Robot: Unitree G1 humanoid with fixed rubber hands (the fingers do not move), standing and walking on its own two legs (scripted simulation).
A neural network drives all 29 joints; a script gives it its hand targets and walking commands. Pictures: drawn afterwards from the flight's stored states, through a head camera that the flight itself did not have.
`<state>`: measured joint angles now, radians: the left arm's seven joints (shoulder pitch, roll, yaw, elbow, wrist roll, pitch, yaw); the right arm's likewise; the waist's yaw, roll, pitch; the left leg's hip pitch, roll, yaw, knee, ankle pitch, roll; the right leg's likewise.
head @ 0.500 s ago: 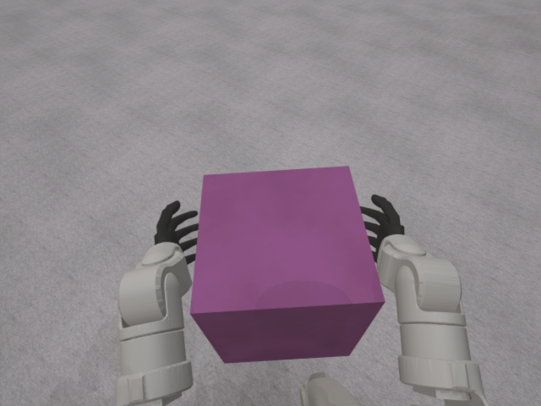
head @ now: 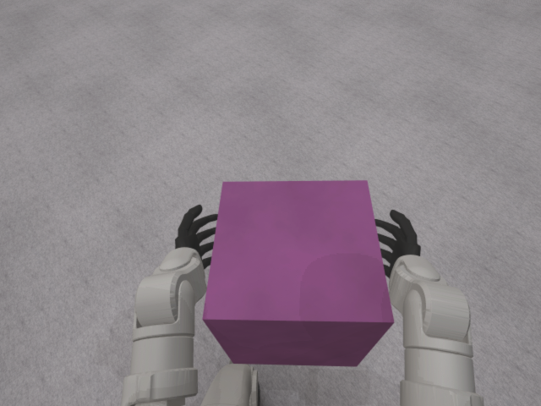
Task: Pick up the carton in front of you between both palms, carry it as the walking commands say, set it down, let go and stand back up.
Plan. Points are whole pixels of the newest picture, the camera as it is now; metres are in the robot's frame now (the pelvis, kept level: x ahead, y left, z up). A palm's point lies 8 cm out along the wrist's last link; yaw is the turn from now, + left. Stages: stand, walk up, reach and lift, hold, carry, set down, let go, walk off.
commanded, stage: carry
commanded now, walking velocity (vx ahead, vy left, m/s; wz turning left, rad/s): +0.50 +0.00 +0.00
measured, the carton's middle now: (294, 280) +0.32 +0.02 -0.03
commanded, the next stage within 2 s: none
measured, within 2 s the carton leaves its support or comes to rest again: neither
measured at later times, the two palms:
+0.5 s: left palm (225, 88) +0.61 +0.15 +0.11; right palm (399, 93) +0.60 -0.15 +0.12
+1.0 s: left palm (256, 12) +0.89 +0.13 +0.12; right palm (391, 14) +0.89 -0.17 +0.12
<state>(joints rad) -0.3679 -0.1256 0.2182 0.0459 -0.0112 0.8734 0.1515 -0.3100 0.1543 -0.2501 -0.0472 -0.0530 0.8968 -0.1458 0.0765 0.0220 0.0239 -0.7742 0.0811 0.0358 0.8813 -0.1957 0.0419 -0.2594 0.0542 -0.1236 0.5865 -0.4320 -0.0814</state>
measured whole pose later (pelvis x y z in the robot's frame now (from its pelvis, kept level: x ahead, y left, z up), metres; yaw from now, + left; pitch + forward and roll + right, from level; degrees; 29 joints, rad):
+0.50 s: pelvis +0.35 +0.01 +0.02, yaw -2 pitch +4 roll -2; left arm -0.07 -0.13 0.09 -0.37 0.03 1.05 0.14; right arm -0.07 0.13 -0.09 -0.35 -0.01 1.04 -0.14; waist -0.01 0.01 -0.13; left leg 0.02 0.03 0.12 0.21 -0.31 0.02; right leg -0.55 -0.06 -0.15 0.53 -0.08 0.02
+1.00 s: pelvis +0.67 -0.02 +0.02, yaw +0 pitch +3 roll +0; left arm 0.04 -0.13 0.04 -0.51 0.03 1.20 0.13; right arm 0.05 0.13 -0.04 -0.54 -0.05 1.21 -0.14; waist 0.01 0.01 -0.15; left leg -0.60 0.12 0.14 0.58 -0.03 -0.01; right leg 0.08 -0.02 -0.21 0.18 -0.30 -0.01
